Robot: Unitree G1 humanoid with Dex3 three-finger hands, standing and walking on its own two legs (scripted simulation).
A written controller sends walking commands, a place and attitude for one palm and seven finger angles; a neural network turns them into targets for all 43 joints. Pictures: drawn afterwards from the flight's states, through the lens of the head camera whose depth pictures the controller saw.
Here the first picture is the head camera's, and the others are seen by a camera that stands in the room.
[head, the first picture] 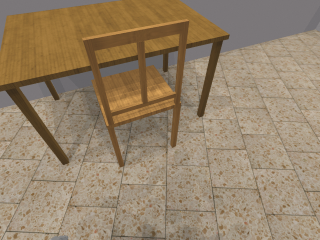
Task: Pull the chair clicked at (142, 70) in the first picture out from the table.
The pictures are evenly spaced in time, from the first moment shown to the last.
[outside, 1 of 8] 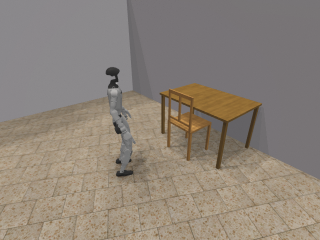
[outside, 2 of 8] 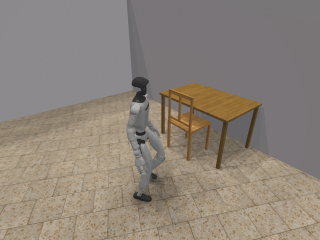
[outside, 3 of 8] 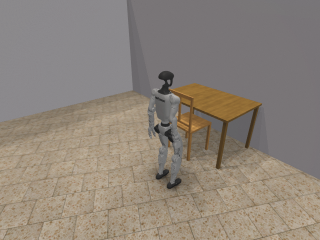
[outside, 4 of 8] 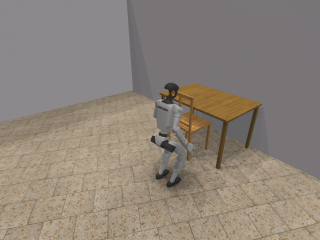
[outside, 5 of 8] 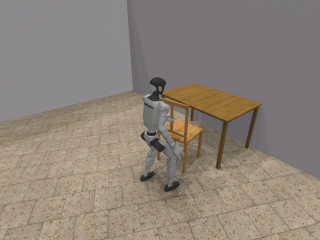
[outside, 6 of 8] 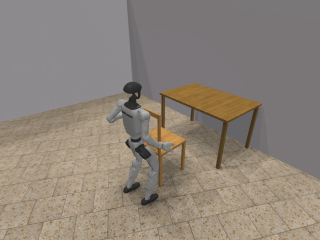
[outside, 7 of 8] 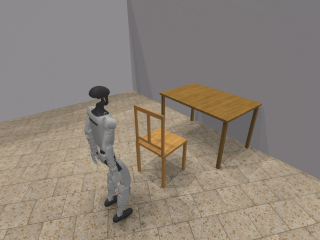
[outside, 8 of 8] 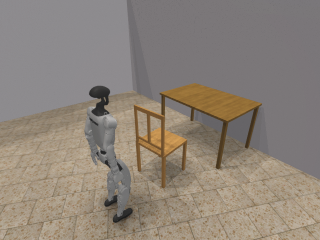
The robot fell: no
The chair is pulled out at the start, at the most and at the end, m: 0.00 0.61 0.61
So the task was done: yes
